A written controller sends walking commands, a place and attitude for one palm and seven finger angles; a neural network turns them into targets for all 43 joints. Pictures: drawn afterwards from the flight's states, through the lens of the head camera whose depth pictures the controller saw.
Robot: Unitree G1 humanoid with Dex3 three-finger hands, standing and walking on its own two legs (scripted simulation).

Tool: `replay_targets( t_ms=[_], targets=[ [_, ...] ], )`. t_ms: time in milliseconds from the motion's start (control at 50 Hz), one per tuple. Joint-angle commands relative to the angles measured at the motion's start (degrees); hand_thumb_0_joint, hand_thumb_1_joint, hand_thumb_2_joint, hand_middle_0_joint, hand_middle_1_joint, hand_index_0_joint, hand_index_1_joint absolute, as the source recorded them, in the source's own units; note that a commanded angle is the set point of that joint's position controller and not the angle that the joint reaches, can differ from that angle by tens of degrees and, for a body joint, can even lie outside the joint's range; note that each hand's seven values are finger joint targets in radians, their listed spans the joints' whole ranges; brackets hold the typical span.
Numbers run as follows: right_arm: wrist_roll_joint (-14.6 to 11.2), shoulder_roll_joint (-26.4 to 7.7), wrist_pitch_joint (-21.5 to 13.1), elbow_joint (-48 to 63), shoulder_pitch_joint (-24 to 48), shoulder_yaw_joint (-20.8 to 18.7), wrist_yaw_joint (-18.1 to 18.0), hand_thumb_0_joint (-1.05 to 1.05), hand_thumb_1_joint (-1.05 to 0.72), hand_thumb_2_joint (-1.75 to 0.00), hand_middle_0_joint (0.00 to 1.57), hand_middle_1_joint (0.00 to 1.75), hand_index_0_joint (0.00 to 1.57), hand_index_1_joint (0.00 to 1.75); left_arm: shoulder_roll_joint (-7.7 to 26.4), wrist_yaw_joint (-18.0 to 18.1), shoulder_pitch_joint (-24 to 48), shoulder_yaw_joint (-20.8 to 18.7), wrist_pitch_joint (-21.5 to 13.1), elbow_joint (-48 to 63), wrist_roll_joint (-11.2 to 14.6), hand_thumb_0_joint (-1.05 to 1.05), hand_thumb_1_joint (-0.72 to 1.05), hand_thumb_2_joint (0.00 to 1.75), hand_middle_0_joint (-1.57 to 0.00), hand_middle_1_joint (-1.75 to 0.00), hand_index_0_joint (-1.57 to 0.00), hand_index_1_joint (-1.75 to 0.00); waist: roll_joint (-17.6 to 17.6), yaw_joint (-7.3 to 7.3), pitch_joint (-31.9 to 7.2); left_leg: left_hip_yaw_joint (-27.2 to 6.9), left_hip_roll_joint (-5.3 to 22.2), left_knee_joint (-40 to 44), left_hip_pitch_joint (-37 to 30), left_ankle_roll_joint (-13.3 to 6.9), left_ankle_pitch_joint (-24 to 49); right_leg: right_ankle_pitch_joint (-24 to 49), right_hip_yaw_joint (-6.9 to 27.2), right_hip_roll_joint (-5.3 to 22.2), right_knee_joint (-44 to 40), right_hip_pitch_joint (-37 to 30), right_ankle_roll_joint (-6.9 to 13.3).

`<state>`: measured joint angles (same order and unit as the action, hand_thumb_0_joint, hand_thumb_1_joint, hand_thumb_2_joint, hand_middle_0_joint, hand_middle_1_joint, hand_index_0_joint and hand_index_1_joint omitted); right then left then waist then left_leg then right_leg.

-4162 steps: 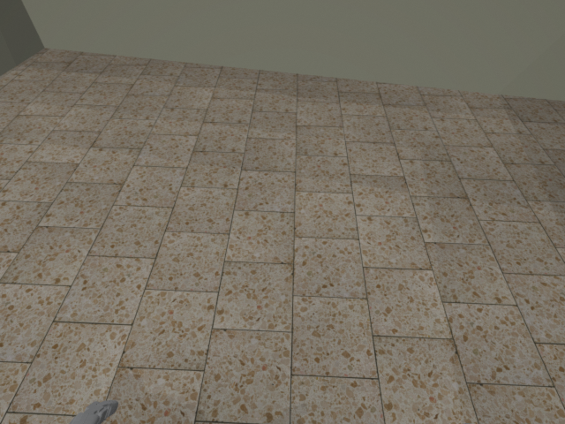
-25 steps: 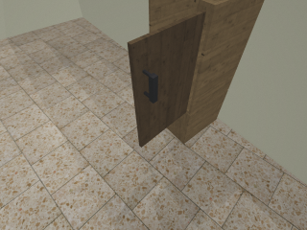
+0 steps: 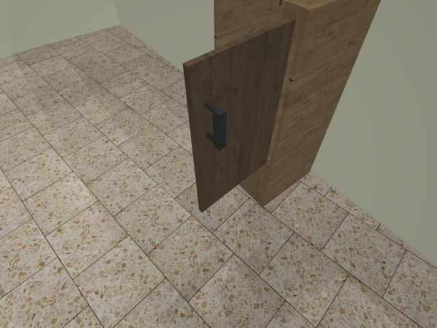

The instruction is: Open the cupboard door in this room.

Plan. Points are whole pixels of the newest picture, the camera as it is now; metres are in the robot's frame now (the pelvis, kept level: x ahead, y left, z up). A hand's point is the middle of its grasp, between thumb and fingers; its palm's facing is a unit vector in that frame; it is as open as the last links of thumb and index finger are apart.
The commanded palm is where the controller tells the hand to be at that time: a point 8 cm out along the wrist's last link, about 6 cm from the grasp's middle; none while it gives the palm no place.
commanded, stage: look to check the result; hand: left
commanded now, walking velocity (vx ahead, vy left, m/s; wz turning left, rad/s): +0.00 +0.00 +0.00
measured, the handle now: (214, 125) +0.58 +0.05 +0.02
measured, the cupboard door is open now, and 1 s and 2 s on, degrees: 94 94 94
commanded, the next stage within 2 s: stand and wait in 0.08 s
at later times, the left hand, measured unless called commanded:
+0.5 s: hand out of the picture +0.07 +0.22 -0.16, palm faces +0.00 -0.95 -0.30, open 7.4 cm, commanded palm none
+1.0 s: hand out of the picture +0.08 +0.22 -0.16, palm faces -0.01 -0.95 -0.30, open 7.4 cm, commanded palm none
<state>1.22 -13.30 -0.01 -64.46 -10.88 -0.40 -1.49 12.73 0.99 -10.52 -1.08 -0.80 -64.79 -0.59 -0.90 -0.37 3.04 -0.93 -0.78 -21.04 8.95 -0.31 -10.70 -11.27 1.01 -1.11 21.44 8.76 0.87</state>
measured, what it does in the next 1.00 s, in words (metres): stands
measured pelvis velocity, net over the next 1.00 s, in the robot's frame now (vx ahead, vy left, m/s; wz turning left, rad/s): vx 0.02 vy -0.01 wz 0.00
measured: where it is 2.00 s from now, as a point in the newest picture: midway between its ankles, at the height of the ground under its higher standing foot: outside the picture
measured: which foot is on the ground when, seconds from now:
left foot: down 0.00-1.00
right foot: down 0.00-1.00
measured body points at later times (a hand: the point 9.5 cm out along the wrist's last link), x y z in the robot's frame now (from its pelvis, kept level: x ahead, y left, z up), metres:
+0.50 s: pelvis +0.01 +0.00 +0.00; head +0.03 -0.01 +0.45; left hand +0.07 +0.27 -0.14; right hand +0.07 -0.28 -0.15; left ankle +0.01 +0.12 -0.75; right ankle +0.00 -0.11 -0.75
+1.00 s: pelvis +0.02 -0.01 +0.00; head +0.04 -0.01 +0.45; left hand +0.08 +0.27 -0.14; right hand +0.08 -0.28 -0.14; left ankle +0.01 +0.12 -0.75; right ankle +0.00 -0.11 -0.75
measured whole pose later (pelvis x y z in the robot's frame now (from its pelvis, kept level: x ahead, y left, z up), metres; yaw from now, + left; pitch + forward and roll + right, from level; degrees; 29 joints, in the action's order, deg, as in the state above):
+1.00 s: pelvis +0.02 -0.01 +0.00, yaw +0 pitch -1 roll +0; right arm 1.1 -16.6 -0.1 -64.7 -7.3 0.2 -1.0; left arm 16.1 0.5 -7.7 -0.5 -1.2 -65.0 -0.5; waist -0.4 -0.2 3.2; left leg -1.3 -0.4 -17.2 6.1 0.1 -10.2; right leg -10.8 0.7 -1.4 17.6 5.9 1.3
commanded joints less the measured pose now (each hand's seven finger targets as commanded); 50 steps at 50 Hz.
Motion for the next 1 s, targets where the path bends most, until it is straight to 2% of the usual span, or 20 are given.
replay_targets(
  t_ms=[0, 120, 220, 340, 520, 640, 740, 920, 960, 980],
  targets=[
    [0.0, -8.6, -0.9, 1.9, 0.0, -1.6, -0.2, 0.0, -0.9, -0.9, 0.2, 0.3, 0.2, 0.3, 9.8, 0.4, 0.1, -1.6, -0.9, 2.0, 0.1, 0.0, 0.9, 0.9, -0.2, -0.3, -0.2, -0.3, 0.4, -0.01, -0.8, -5.2, 6.1, 4.0, -0.6, -1.3, 5.2, 3.4, 5.0, 6.5, -4.8, 0.9, 1.9],
    [0.0, -10.2, -1.0, 2.1, 1.1, -1.6, -0.1, 0.0, -0.9, -0.9, 0.2, 0.3, 0.2, 0.3, 11.2, 0.2, 1.6, -1.7, -1.0, 2.4, 0.1, 0.0, 0.9, 0.9, -0.2, -0.3, -0.2, -0.3, 0.8, -0.04, -2.2, -5.4, 6.3, 4.5, -1.4, -1.2, 5.7, 3.7, 5.2, 6.7, -5.2, -0.1, 1.8],
    [-0.1, -11.2, -1.2, 2.2, 2.2, -1.6, 0.0, 0.0, -0.9, -0.9, 0.2, 0.3, 0.2, 0.3, 12.2, 0.2, 2.3, -1.8, -1.3, 2.4, 0.1, 0.0, 0.9, 0.9, -0.2, -0.3, -0.2, -0.3, 0.8, 0.03, -3.9, -5.4, 6.4, 4.4, -2.7, -1.2, 8.3, 6.8, 5.1, 6.9, -5.1, -1.5, 1.8],
    [-0.2, -12.2, -1.2, 2.4, 3.0, -1.7, 0.0, 0.0, -0.9, -0.9, 0.2, 0.3, 0.2, 0.3, 13.0, 0.2, 2.9, -1.8, -1.4, 2.6, 0.1, 0.0, 0.9, 0.9, -0.2, -0.3, -0.2, -0.3, 1.5, 0.17, -4.1, -5.4, 6.5, 4.4, -3.4, -1.2, 9.3, 8.0, 5.0, 7.1, -5.4, -1.7, 1.8],
    [-0.1, -12.6, -1.2, 2.1, 3.8, -1.5, 0.1, 0.0, -0.9, -0.9, 0.2, 0.3, 0.2, 0.3, 13.6, 0.1, 3.6, -1.6, -1.3, 2.5, 0.1, 0.0, 0.9, 0.9, -0.2, -0.3, -0.2, -0.3, 0.4, 0.04, -3.4, -5.3, 6.6, 5.3, -3.3, -1.0, 8.8, 7.7, 5.0, 7.3, -6.0, -2.0, 1.7],
    [-0.3, -13.1, -1.3, 2.5, 4.2, -1.6, 0.0, 0.0, -0.9, -0.9, 0.2, 0.3, 0.2, 0.3, 14.0, 0.2, 3.3, -1.7, -1.6, 2.5, 0.1, 0.0, 0.9, 0.9, -0.2, -0.3, -0.2, -0.3, 1.7, 0.15, -4.5, -5.2, 6.7, 4.7, -4.8, -1.1, 10.8, 10.3, 4.8, 7.4, -6.0, -2.3, 1.7],
    [-0.2, -13.3, -1.1, 2.4, 4.5, -1.7, 0.0, 0.0, -0.9, -0.9, 0.2, 0.3, 0.2, 0.3, 14.1, 0.2, 3.4, -1.6, -1.5, 2.4, 0.1, 0.0, 0.9, 0.9, -0.2, -0.3, -0.2, -0.3, 1.2, 0.08, -3.4, -5.1, 6.5, 4.9, -4.5, -1.0, 9.8, 9.4, 5.1, 7.3, -6.5, -1.7, 1.7],
    [-0.2, -13.2, -1.3, 2.2, 4.4, -1.5, 0.0, 0.0, -0.9, -0.9, 0.2, 0.3, 0.2, 0.3, 14.1, 0.2, 3.3, -1.5, -1.5, 2.3, 0.2, 0.0, 0.9, 0.9, -0.2, -0.3, -0.2, -0.3, 0.6, 0.04, -4.7, -5.2, 6.7, 5.0, -5.1, -0.9, 11.6, 11.6, 5.0, 7.5, -6.0, -3.2, 1.7],
    [-0.3, -13.2, -1.3, 2.3, 4.2, -1.5, -0.1, 0.0, -0.9, -0.9, 0.2, 0.3, 0.2, 0.3, 14.2, 0.2, 3.6, -1.6, -1.5, 2.4, 0.2, 0.0, 0.9, 0.9, -0.2, -0.3, -0.2, -0.3, 1.4, -0.03, -4.4, -5.2, 6.8, 5.0, -5.0, -0.9, 11.7, 11.9, 4.8, 7.4, -6.0, -3.2, 1.7],
    [-0.2, -13.2, -1.3, 2.2, 4.3, -1.6, -0.1, 0.0, -0.9, -0.9, 0.2, 0.3, 0.2, 0.3, 14.1, 0.2, 3.6, -1.5, -1.5, 2.4, 0.2, 0.0, 0.9, 0.9, -0.2, -0.3, -0.2, -0.3, 0.7, 0.05, -3.8, -5.1, 6.8, 5.1, -4.6, -0.9, 11.5, 11.6, 4.8, 7.5, -6.1, -2.9, 1.7]
  ],
)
